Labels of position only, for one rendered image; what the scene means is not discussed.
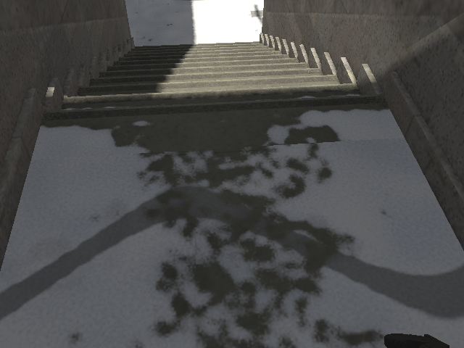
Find stairs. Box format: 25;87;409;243
61;41;362;110

